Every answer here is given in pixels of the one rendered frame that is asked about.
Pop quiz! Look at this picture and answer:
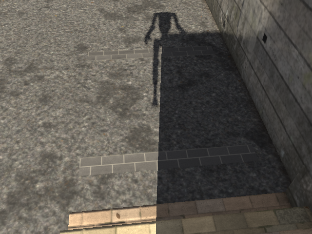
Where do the stairs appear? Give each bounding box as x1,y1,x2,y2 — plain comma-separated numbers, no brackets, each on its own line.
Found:
59,192,312,234

